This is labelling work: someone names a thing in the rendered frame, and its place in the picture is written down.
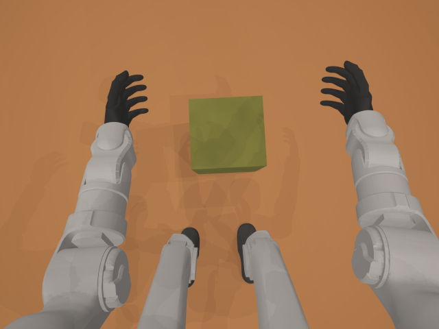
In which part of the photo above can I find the robot left forearm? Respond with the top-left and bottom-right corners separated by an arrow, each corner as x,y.
42,122 -> 137,305

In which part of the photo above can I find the robot right upper arm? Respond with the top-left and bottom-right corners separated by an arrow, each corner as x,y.
351,225 -> 439,329

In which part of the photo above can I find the left robot hand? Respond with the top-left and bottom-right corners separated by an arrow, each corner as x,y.
104,71 -> 149,127

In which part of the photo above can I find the robot right forearm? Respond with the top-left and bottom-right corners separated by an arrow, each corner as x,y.
346,110 -> 439,240

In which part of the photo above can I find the robot left upper arm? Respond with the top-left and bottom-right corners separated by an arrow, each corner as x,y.
4,245 -> 131,329

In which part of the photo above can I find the right robot foot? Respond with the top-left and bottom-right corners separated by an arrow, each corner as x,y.
237,223 -> 256,284

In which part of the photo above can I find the right robot hand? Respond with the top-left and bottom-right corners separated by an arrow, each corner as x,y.
320,61 -> 373,125

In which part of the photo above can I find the carton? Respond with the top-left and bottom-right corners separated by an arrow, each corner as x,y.
189,96 -> 267,174

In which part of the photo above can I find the robot left thigh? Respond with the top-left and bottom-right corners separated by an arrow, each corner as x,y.
137,241 -> 198,329

